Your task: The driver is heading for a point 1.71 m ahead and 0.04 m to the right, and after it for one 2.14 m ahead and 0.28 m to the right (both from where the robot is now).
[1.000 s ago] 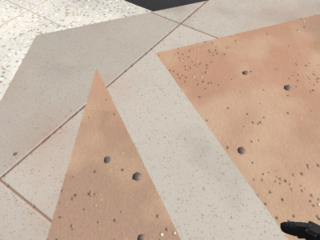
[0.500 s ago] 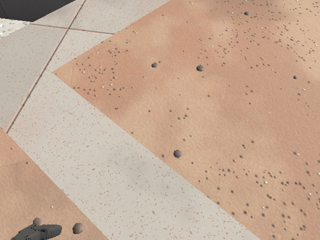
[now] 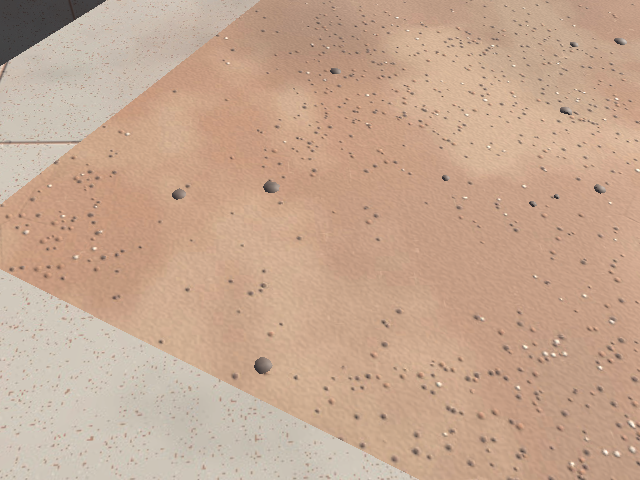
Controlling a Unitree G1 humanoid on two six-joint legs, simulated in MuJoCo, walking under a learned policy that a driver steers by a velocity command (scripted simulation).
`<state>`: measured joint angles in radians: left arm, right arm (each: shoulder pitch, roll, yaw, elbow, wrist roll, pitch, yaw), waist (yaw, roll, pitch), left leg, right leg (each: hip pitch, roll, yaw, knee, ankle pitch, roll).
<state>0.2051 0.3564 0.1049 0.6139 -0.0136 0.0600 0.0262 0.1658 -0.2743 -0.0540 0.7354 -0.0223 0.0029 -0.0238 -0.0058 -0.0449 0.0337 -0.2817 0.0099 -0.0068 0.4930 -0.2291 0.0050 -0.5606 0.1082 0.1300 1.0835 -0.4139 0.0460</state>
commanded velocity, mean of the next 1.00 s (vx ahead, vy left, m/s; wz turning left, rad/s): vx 0.00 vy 0.00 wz -0.08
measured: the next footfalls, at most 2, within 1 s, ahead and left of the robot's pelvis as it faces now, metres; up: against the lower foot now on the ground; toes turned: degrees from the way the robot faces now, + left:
right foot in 0.30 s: +0.01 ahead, -0.15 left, +0.00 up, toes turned -12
left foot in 0.70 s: +0.05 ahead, +0.07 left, +0.00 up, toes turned -7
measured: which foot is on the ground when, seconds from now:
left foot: down 0.00-0.30, up 0.32-0.68, down 0.70-1.00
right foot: up 0.00-0.28, down 0.30-0.72, up 0.74-1.00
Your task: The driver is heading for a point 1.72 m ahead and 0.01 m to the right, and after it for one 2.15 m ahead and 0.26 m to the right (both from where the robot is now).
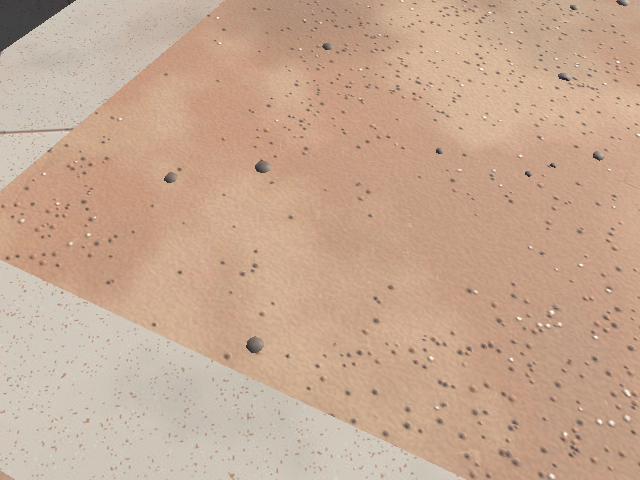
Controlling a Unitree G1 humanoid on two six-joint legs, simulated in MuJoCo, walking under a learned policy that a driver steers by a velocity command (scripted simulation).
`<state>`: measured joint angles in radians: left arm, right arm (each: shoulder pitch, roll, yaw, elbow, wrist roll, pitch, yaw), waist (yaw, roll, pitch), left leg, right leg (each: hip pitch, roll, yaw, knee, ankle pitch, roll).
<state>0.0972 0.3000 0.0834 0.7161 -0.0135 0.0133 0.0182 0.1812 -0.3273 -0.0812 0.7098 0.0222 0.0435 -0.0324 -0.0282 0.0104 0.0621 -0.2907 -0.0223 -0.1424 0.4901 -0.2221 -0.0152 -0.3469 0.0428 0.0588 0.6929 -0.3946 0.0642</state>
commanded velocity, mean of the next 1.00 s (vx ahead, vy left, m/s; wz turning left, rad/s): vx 0.03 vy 0.00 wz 0.06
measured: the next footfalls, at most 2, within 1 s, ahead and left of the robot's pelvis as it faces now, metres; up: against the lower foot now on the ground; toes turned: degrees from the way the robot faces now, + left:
right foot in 0.06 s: +0.05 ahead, -0.12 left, +0.00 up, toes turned +6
left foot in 0.48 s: +0.01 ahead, +0.14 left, +0.00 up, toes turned +14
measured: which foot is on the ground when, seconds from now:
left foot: down 0.00-0.06, up 0.08-0.46, down 0.48-0.94, up 0.96-1.00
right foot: up 0.00-0.04, down 0.06-0.62, up 0.64-0.94, down 0.96-1.00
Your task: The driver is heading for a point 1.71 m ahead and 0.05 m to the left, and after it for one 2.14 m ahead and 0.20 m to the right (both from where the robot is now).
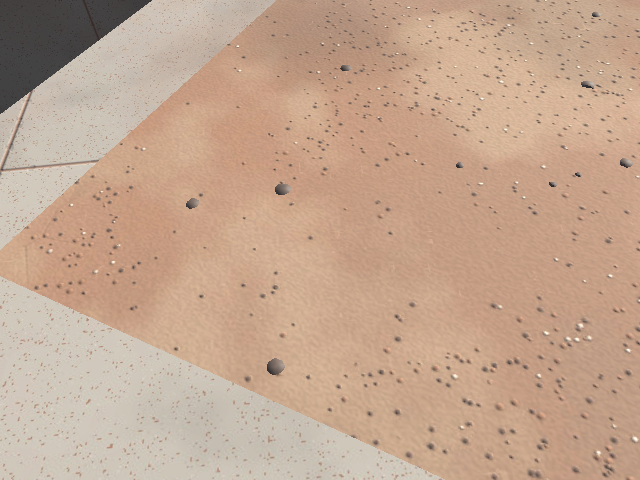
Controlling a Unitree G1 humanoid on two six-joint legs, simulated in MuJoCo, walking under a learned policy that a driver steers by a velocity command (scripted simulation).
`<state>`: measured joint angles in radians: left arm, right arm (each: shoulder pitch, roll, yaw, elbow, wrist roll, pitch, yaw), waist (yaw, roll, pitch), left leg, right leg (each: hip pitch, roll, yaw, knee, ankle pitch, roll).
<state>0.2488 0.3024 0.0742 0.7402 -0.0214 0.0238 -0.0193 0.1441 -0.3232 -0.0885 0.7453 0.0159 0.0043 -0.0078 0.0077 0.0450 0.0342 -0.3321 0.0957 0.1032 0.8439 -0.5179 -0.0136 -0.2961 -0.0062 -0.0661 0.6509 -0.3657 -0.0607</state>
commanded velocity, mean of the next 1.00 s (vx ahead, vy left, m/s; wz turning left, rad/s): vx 0.44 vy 0.00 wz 0.01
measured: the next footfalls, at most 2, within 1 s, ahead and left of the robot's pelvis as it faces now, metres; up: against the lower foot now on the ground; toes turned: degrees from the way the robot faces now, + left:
left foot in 0.46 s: +0.42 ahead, +0.06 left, +0.00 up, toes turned -10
right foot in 0.94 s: +0.66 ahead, -0.19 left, +0.00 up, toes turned +6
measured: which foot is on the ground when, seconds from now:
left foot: up 0.00-0.44, down 0.46-0.94, up 0.96-1.00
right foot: down 0.00-0.48, up 0.50-0.92, down 0.94-1.00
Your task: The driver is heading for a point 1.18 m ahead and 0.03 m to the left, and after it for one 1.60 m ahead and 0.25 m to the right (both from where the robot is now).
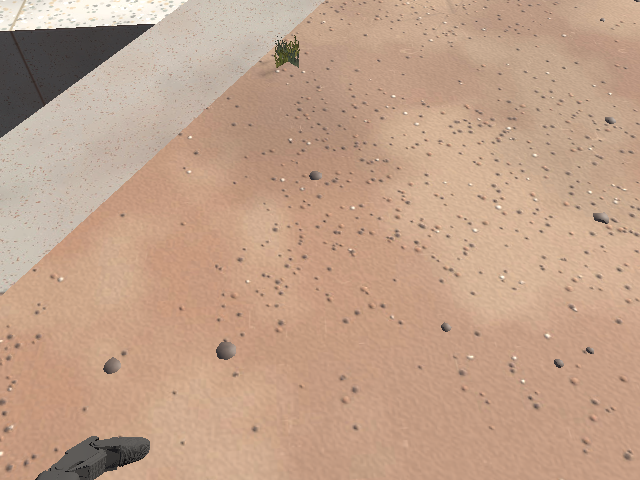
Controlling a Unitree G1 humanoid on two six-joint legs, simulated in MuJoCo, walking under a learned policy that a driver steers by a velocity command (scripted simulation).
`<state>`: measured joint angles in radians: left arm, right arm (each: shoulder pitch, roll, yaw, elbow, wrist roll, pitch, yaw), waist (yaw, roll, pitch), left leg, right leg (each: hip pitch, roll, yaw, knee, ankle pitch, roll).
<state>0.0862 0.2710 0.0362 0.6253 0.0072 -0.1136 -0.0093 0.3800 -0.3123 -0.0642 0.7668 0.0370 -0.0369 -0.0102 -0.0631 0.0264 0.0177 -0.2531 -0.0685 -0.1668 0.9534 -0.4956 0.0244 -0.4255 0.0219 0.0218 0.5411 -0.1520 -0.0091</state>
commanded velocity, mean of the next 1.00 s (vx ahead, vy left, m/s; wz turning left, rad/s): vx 0.50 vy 0.00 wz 0.08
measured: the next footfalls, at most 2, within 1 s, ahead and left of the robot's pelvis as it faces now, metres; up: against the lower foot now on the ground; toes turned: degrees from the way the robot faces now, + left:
left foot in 0.44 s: +0.37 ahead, +0.18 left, +0.00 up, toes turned +18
right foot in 1.00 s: +0.70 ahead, +0.01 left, +0.00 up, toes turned -1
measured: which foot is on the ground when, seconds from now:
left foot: up 0.00-0.42, down 0.44-1.00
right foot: down 0.00-0.46, up 0.48-0.98, down 1.00-1.00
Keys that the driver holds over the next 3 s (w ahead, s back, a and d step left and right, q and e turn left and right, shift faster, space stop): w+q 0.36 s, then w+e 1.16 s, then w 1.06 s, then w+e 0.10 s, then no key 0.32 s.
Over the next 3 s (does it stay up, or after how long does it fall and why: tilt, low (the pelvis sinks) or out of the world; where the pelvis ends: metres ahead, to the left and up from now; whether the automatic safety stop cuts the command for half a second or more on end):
stays up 1.53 -0.18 0.00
